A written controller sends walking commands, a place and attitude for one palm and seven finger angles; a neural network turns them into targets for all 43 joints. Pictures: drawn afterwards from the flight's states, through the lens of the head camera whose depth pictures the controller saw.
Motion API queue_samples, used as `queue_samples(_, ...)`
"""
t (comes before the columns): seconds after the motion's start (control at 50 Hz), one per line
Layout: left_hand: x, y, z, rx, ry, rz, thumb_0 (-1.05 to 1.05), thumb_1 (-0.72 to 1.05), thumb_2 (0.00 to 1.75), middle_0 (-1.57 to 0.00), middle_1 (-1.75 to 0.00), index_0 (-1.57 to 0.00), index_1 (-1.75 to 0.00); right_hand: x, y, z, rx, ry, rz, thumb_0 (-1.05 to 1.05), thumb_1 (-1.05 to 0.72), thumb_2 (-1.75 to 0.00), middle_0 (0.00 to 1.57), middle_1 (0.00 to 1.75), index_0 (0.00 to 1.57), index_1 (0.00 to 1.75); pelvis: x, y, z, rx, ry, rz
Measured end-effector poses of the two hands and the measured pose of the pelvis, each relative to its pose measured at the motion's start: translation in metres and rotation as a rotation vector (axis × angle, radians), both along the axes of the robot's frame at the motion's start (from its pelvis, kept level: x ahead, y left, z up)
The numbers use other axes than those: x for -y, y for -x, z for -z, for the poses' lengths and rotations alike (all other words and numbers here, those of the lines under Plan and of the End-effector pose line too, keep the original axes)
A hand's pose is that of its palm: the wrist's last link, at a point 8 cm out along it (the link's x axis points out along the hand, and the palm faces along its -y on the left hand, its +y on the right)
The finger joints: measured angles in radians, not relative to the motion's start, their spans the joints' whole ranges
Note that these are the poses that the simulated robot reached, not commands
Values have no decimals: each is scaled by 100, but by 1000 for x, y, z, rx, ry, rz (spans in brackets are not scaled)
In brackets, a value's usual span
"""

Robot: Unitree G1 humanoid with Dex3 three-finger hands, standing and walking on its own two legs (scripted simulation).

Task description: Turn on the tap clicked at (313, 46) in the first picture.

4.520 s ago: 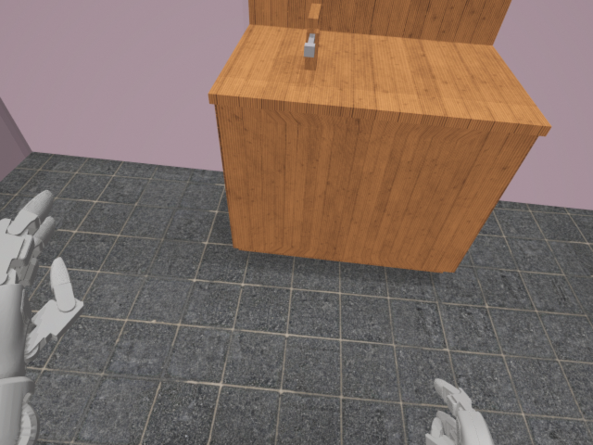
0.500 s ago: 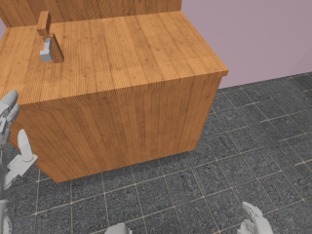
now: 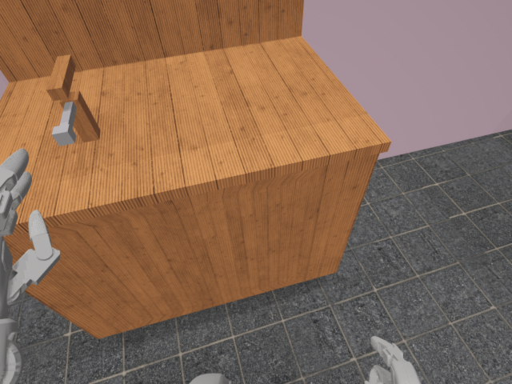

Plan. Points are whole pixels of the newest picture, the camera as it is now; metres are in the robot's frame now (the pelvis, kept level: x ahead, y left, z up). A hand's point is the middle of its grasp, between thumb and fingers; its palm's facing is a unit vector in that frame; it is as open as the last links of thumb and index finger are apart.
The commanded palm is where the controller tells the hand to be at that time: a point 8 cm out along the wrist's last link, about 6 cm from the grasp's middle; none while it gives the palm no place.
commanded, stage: take the last steps up to it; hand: left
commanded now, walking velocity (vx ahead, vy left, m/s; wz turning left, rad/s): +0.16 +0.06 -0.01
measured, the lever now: (64, 135) +0.50 +0.40 +0.11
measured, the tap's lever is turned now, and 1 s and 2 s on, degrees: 0 0 0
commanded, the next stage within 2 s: come to a stop and stand still in 0.14 s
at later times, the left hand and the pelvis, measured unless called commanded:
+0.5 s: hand (82, 210) +0.28 +0.23 +0.18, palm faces +0.36 -0.82 -0.45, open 7.4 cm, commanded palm +0.22 +0.28 +0.19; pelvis +0.06 +0.00 +0.00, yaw -1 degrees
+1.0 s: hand (40, 232) +0.25 +0.28 +0.17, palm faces +0.34 -0.86 -0.39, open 7.4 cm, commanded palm +0.18 +0.32 +0.19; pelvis +0.01 +0.05 +0.01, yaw -3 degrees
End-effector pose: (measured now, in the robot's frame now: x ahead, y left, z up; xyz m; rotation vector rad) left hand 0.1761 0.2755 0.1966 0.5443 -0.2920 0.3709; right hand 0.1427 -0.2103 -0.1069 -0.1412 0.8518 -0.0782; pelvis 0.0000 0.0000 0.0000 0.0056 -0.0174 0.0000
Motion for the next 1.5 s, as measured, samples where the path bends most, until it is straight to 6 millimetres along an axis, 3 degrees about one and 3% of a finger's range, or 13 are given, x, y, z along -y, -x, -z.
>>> queue_samples(0.12, -5, -19, 5, -19, 42, 9, 1, 89, 89, -21, -30, -21, -30, 24, -19, -23, -2, 108, 22, 1, -90, -90, 20, 30, 20, 30, -6, -19, -9, -10, -17, -8)
queue_samples(0.22, -16, -34, 1, 68, 22, 67, 1, 89, 89, -21, -30, -21, -30, 29, -45, -36, 74, 194, 58, 1, -90, -90, 20, 30, 20, 30, -22, -37, 2, 8, 0, 1)
queue_samples(0.34, -30, -58, -2, 71, 22, 41, 1, 89, 89, -21, -30, -21, -30, 2, -68, -41, 125, 118, 51, 1, -91, -90, 19, 30, 20, 30, -22, -49, -2, 3, 7, 6)
queue_samples(0.46, -4, -61, -3, 9, 9, 60, 1, 89, 89, -21, -30, -20, -30, -20, -79, -32, 148, -3, -10, 1, -90, -90, 20, 30, 20, 30, -8, -57, -2, 4, 0, 15)
queue_samples(0.56, 10, -60, 1, -46, 26, 39, 1, 89, 89, -21, -30, -21, -30, -12, -76, -19, 103, -29, -20, 1, -90, -90, 20, 30, 21, 30, 2, -58, -3, 2, 7, 10)
queue_samples(0.68, 4, -54, 7, -64, 42, 8, 1, 89, 89, -21, -30, -21, -30, 11, -65, -22, 57, 49, 2, 1, -90, -90, 20, 30, 21, 30, 1, -52, -7, -5, -8, -1)
queue_samples(0.76, -6, -42, 11, -40, 56, 11, 1, 89, 89, -21, -30, -21, -30, 22, -56, -29, 55, 119, 21, 1, -90, -90, 20, 30, 20, 30, -5, -44, -3, 5, 7, -13)
queue_samples(0.82, -42, -47, -11, 58, -85, -8, 1, 88, 89, -22, -30, -22, -30, 22, -45, -35, 67, 168, -23, 1, -91, -90, 20, 30, 20, 30, -7, -29, -2, 13, 9, -7)
queue_samples(0.88, -75, -52, -21, 151, -35, -62, 1, 88, 89, -22, -30, -21, -30, 15, -34, -42, 95, 150, -34, 1, -91, -90, 20, 30, 20, 30, -17, -16, -3, 29, 6, 13)
queue_samples(1.02, -43, -31, 20, -19, 71, 121, 1, 90, 89, -20, -30, -20, -30, -21, -7, -52, 197, 72, 19, 1, -90, -90, 20, 30, 20, 30, -48, -7, -5, 47, 4, 57)
queue_samples(1.14, -65, -14, 24, -8, 72, 67, 1, 88, 89, -22, -30, -21, -30, -54, 4, -45, 167, 43, -41, 1, -90, -90, 20, 30, 20, 30, -53, 1, -4, 71, 12, 40)
queue_samples(1.3, -79, -4, 8, 112, 124, -6, 1, 89, 89, -21, -30, -21, -30, -72, -10, -49, 195, 32, -117, 1, -90, -90, 20, 30, 21, 30, -59, 1, -7, 73, 24, 25)
queue_samples(1.5, -76, -15, 20, 17, 128, 12, 1, 89, 89, -21, -30, -21, -30, -60, -36, -66, 238, 82, -101, 1, -90, -90, 20, 30, 21, 30, -59, -9, -12, 47, 20, 15)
